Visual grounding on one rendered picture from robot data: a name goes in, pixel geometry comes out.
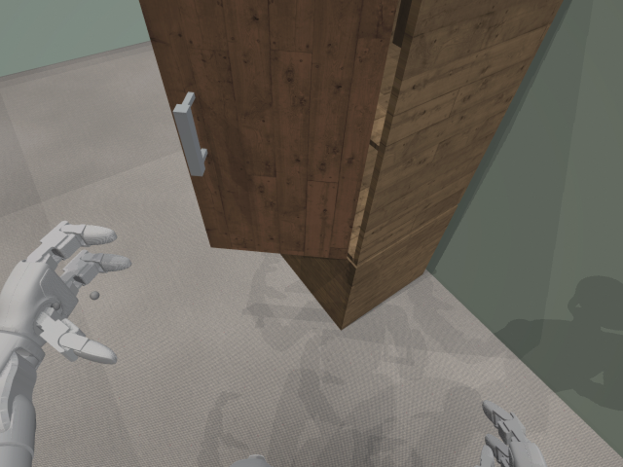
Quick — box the robot left forearm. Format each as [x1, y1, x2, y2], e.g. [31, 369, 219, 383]
[0, 331, 45, 467]

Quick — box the handle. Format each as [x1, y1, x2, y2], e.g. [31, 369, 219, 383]
[173, 92, 207, 176]

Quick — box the robot right hand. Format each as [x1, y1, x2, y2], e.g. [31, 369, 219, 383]
[474, 400, 547, 467]

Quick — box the robot left hand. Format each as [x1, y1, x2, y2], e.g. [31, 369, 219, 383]
[0, 221, 132, 364]

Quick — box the cupboard door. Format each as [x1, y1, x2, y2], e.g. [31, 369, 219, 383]
[139, 0, 398, 260]

